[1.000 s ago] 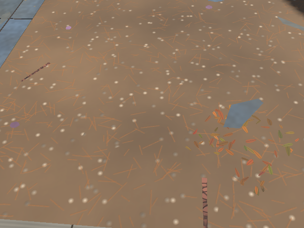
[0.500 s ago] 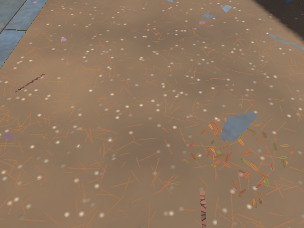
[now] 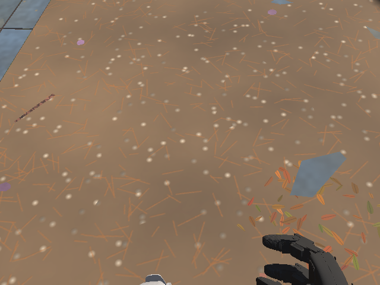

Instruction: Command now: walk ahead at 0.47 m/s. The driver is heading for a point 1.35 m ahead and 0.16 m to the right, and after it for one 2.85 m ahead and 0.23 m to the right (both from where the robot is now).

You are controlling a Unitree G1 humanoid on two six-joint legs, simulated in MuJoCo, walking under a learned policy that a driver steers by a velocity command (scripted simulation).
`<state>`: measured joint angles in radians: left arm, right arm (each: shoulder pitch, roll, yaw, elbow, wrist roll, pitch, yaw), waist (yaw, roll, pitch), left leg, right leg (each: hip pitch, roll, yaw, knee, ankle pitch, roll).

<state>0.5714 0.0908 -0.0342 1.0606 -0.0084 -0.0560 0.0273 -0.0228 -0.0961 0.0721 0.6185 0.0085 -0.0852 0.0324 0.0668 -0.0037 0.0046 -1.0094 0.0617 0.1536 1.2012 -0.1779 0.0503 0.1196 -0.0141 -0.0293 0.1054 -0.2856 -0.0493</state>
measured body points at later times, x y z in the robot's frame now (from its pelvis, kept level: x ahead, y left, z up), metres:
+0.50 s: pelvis +0.27 -0.01 +0.08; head +0.29 +0.00 +0.53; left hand +0.49 +0.20 -0.01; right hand +0.24 -0.25 -0.06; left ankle +0.20 +0.09 -0.66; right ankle +0.44 -0.17 -0.61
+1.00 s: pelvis +0.53 -0.06 +0.08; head +0.55 -0.07 +0.53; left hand +0.53 +0.21 -0.05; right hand +0.74 -0.29 -0.02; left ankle +0.72 +0.11 -0.60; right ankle +0.46 -0.15 -0.66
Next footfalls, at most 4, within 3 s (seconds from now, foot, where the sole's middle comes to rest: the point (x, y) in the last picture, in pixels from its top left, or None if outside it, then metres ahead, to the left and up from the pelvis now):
0.06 left None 0.23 0.09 -0.70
0.60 right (267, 265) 0.50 -0.15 -0.70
1.16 left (198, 182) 0.80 0.09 -0.70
1.72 right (255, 124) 1.10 -0.14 -0.70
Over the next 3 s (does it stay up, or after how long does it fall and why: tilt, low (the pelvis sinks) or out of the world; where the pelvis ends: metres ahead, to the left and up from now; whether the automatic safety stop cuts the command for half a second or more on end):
stays up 1.32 -0.04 0.08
